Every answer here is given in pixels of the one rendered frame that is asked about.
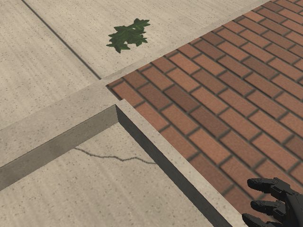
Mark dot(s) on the right robot hand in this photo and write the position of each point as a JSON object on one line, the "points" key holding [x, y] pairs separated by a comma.
{"points": [[289, 214]]}

